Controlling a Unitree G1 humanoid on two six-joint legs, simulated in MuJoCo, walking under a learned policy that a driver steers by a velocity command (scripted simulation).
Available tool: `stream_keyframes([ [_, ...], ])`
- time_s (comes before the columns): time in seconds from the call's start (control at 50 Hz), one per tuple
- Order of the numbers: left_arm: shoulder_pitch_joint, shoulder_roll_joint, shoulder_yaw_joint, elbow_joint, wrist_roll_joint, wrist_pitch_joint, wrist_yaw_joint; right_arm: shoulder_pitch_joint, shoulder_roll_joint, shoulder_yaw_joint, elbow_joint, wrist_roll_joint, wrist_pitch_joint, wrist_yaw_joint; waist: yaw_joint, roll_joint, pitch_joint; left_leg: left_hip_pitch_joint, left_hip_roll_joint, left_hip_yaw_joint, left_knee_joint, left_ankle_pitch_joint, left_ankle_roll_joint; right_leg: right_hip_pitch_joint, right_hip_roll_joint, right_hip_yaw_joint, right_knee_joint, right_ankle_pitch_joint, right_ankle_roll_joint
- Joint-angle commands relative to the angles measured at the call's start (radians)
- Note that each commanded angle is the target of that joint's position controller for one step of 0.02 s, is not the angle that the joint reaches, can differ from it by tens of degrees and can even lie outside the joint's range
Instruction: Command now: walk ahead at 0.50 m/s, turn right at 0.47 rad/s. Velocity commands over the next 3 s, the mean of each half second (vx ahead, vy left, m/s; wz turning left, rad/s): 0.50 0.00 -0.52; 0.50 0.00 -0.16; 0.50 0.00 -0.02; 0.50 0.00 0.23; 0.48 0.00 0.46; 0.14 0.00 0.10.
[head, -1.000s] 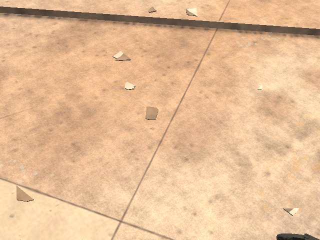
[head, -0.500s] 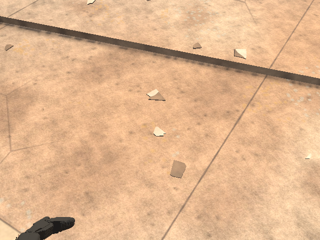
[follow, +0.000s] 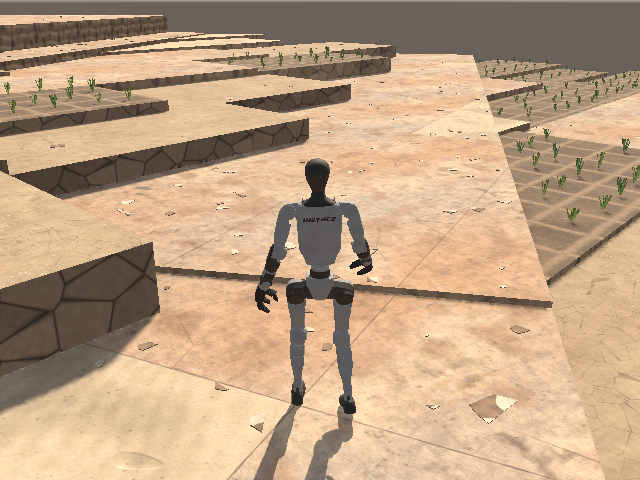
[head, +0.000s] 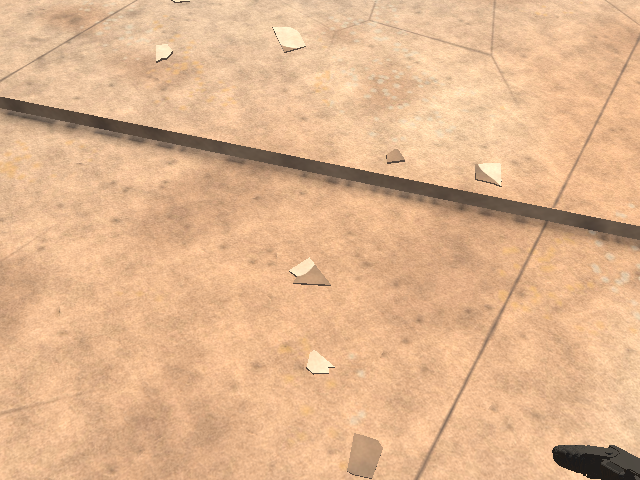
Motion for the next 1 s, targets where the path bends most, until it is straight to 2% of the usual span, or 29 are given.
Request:
stream_keyframes([
  [0.02, -0.082, 0.117, 0.028, -0.112, 0.003, -0.014, 0.001, 0.184, -0.119, -0.045, 0.014, -0.002, 0.005, -0.002, -0.122, 0.146, -0.012, 0.422, 0.322, -0.4, -0.276, -0.151, 0.174, -0.499, -0.106, 0.004, 0.237, 0.085, 0.007],
  [0.04, -0.094, 0.104, 0.03, -0.119, 0.007, -0.006, -0.003, 0.15, -0.1, -0.04, 0.02, -0.008, 0.004, -0.001, -0.099, 0.154, 0.018, 0.357, 0.298, -0.323, -0.3, -0.062, 0.166, -0.472, -0.129, 0.005, 0.208, 0.125, 0.011],
  [0.08, -0.111, 0.065, 0.024, -0.135, 0.005, 0.009, -0.012, 0.124, -0.103, -0.045, 0.032, -0.008, -0.004, -0.001, -0.078, 0.154, 0.038, 0.281, 0.274, -0.209, -0.346, 0.061, 0.163, -0.425, -0.148, -0.012, 0.173, 0.18, 0.022],
  [0.14, -0.164, 0.041, 0.016, -0.169, 0.013, 0.017, -0.021, 0.132, -0.138, -0.06, 0.059, -0.005, -0.012, -0.005, -0.074, 0.109, 0.039, 0.276, 0.279, -0.094, -0.372, 0.199, 0.18, -0.434, -0.156, -0.02, 0.063, 0.279, 0.041],
  [0.18, -0.208, 0.029, 0.008, -0.184, 0.013, 0.014, -0.033, 0.133, -0.159, -0.066, 0.074, -0.004, -0.009, -0.009, -0.084, 0.095, 0.041, 0.279, 0.264, -0.013, -0.376, 0.239, 0.168, -0.405, -0.153, -0.039, -0.059, 0.387, 0.038],
  [0.24, -0.306, 0.026, 0.0, -0.216, 0.014, 0.01, -0.052, 0.161, -0.19, -0.074, 0.097, 0.006, -0.001, -0.015, -0.117, 0.081, 0.062, 0.288, 0.26, 0.073, -0.375, 0.247, 0.145, -0.348, -0.135, -0.088, -0.214, 0.488, 0.018],
  [0.32, -0.386, 0.053, 0.007, -0.267, 0.012, 0.014, -0.069, 0.204, -0.23, -0.088, 0.13, 0.028, 0.018, -0.015, -0.124, 0.082, 0.083, 0.395, 0.297, 0.13, -0.317, 0.351, 0.112, -0.329, -0.108, -0.133, -0.313, 0.404, -0.035],
  [0.36, -0.339, 0.089, 0.026, -0.273, 0.018, 0.02, -0.07, 0.205, -0.263, -0.097, 0.133, 0.035, 0.032, -0.019, -0.08, 0.112, 0.028, 0.432, 0.293, 0.171, -0.172, 0.684, 0.089, -0.208, -0.042, -0.194, -0.327, 0.297, -0.077],
  [0.38, -0.226, 0.123, 0.048, -0.248, 0.017, 0.024, -0.067, 0.198, -0.269, -0.098, 0.132, 0.038, 0.041, -0.022, -0.01, 0.108, -0.038, 0.41, 0.272, 0.203, -0.007, 0.81, 0.07, -0.05, 0.005, -0.223, -0.363, 0.299, -0.107],
  [0.4, -0.056, 0.184, 0.082, -0.202, 0.013, 0.031, -0.052, 0.211, -0.244, -0.086, 0.129, 0.033, 0.042, -0.027, 0.071, 0.081, -0.126, 0.28, 0.234, 0.227, 0.225, 0.761, 0.034, 0.22, 0.035, -0.204, -0.396, 0.342, -0.146],
  [0.42, 0.037, 0.281, 0.105, -0.183, 0.007, 0.039, -0.029, 0.267, -0.146, -0.051, 0.099, -0.01, 0.034, -0.023, 0.058, -0.131, -0.216, -0.075, 0.151, 0.231, 0.585, 0.145, -0.019, 0.554, -0.193, 0.166, -0.417, 0.331, -0.245],
  [0.44, 0.003, 0.314, 0.094, -0.22, 0.007, 0.021, -0.035, 0.302, -0.097, -0.021, 0.063, -0.008, 0.001, -0.011, 0.001, -0.24, -0.387, -0.33, -0.017, 0.021, 0.841, -0.421, -0.047, 0.721, -0.392, 0.713, -0.606, 0.137, -0.413],
  [0.46, 0.01, 0.213, 0.067, -0.211, 0.015, 0.01, -0.042, 0.196, -0.197, -0.046, 0.063, 0.035, -0.019, 0.002, 0.063, -0.089, -0.334, -0.424, 0.042, -0.084, 0.874, -0.35, -0.031, 0.683, -0.372, 0.63, -0.663, 0.1, -0.35],
  [0.48, -0.022, 0.184, 0.056, -0.199, 0.019, 0.0, -0.043, 0.144, -0.197, -0.043, 0.046, 0.051, -0.03, 0.006, 0.047, -0.079, -0.195, -0.451, 0.08, -0.06, 0.825, -0.273, -0.011, 0.55, -0.339, 0.479, -0.662, 0.156, -0.31],
  [0.5, -0.091, 0.157, 0.046, -0.2, 0.02, -0.005, -0.041, 0.13, -0.183, -0.04, 0.056, 0.032, -0.032, -0.004, 0.003, 0.001, -0.116, -0.405, 0.126, -0.054, 0.744, -0.196, -0.008, 0.397, -0.295, 0.366, -0.663, 0.251, -0.274],
  [0.52, -0.148, 0.123, 0.034, -0.208, 0.03, -0.009, -0.04, 0.137, -0.189, -0.046, 0.066, 0.013, -0.024, -0.01, -0.035, -0.014, -0.075, -0.336, 0.154, -0.057, 0.673, -0.149, -0.011, 0.279, -0.262, 0.285, -0.677, 0.374, -0.257],
  [0.54, -0.177, 0.107, 0.027, -0.216, 0.04, -0.012, -0.038, 0.166, -0.186, -0.047, 0.077, 0.01, -0.011, -0.008, -0.066, -0.038, -0.066, -0.272, 0.168, -0.062, 0.651, -0.116, -0.015, 0.204, -0.241, 0.244, -0.704, 0.433, -0.254],
  [0.58, -0.182, 0.109, 0.028, -0.203, 0.038, -0.026, -0.034, 0.193, -0.157, -0.043, 0.091, 0.004, 0.011, -0.008, -0.085, -0.029, -0.06, -0.231, 0.167, -0.048, 0.596, -0.079, -0.036, 0.137, -0.231, 0.183, -0.747, 0.52, -0.269],
  [0.62, -0.162, 0.125, 0.031, -0.179, 0.035, -0.034, -0.027, 0.143, -0.135, -0.036, 0.078, -0.002, 0.022, -0.011, -0.078, -0.015, -0.021, -0.269, 0.165, -0.043, 0.505, 0.008, -0.058, 0.114, -0.22, 0.124, -0.781, 0.56, -0.268],
  [0.66, -0.139, 0.126, 0.03, -0.159, 0.033, -0.034, -0.018, 0.08, -0.12, -0.03, 0.063, -0.004, 0.021, -0.009, -0.057, -0.015, 0.005, -0.296, 0.16, -0.041, 0.378, 0.137, -0.066, 0.128, -0.197, 0.073, -0.793, 0.569, -0.245],
  [0.72, -0.1, 0.135, 0.031, -0.131, 0.027, -0.03, -0.01, -0.013, -0.097, -0.019, 0.046, 0.004, 0.009, 0.004, -0.016, -0.022, 0.033, -0.261, 0.126, -0.021, 0.178, 0.307, -0.06, 0.14, -0.173, 0.021, -0.802, 0.502, -0.207],
  [0.82, -0.015, 0.153, 0.037, -0.071, 0.018, -0.016, -0.008, -0.131, -0.104, -0.015, 0.007, 0.016, -0.003, 0.032, 0.027, -0.026, 0.081, -0.289, 0.09, -0.019, 0.025, 0.29, -0.023, 0.276, -0.241, 0.053, -0.76, 0.474, -0.202],
  [0.88, -0.008, 0.167, 0.044, -0.051, 0.015, -0.002, 0.0, -0.107, -0.124, -0.021, 0.002, 0.014, -0.008, 0.044, -0.003, -0.05, 0.065, -0.247, 0.069, -0.012, -0.02, 0.169, 0.019, 0.365, -0.276, 0.07, -0.689, 0.606, -0.174],
  [0.9, -0.02, 0.174, 0.046, -0.051, 0.015, 0.002, 0.002, -0.061, -0.14, -0.028, 0.012, 0.013, -0.01, 0.043, -0.031, -0.063, 0.035, -0.169, 0.044, 0.011, -0.028, 0.129, 0.037, 0.374, -0.267, 0.061, -0.634, 0.743, -0.16],
  [0.92, -0.038, 0.172, 0.043, -0.052, 0.017, 0.007, 0.003, 0.044, -0.167, -0.044, 0.042, 0.011, -0.01, 0.037, -0.093, -0.058, -0.033, -0.013, 0.01, 0.046, -0.053, 0.136, 0.064, 0.36, -0.228, 0.028, -0.51, 0.905, -0.139],
  [0.94, -0.039, 0.14, 0.028, -0.062, 0.027, 0.009, 0.006, 0.2, -0.217, -0.064, 0.078, 0.003, -0.01, 0.029, -0.161, -0.032, -0.161, 0.252, 0.065, -0.001, -0.014, 0.18, 0.11, 0.251, -0.175, -0.015, -0.3, 0.866, -0.106],
  [0.96, 0.071, 0.054, 0.0, -0.086, 0.037, -0.006, 0.001, 0.325, -0.312, -0.086, 0.093, -0.013, -0.008, 0.024, -0.151, 0.159, -0.336, 0.67, 0.314, -0.378, 0.004, 0.112, 0.252, -0.115, -0.042, -0.068, 0.082, 0.503, -0.035],
  [0.98, 0.081, 0.04, -0.009, -0.073, 0.026, -0.023, -0.003, 0.38, -0.264, -0.076, 0.122, 0.008, -0.001, 0.028, -0.165, 0.316, -0.413, 0.791, 0.407, -0.724, -0.171, -0.095, 0.324, -0.336, 0.055, -0.005, 0.289, -0.098, -0.006],
  [1.0, -0.011, 0.136, 0.014, -0.093, 0.003, -0.036, -0.009, 0.327, -0.206, -0.055, 0.114, 0.021, 0.002, 0.026, -0.181, 0.208, -0.268, 0.696, 0.378, -0.651, -0.215, -0.245, 0.27, -0.444, -0.014, 0.042, 0.362, -0.074, -0.018],
])
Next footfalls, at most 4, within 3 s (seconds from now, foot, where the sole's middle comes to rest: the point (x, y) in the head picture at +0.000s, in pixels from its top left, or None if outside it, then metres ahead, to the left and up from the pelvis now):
0.40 right None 0.34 -0.19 -0.77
0.94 left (381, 389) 0.71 -0.08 -0.77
1.46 right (516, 325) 0.90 -0.41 -0.77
2.02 left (443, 231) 1.20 -0.25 -0.77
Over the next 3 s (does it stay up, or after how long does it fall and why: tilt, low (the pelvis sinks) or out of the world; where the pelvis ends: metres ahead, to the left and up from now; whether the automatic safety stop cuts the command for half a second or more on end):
stays up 1.46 -0.34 0.05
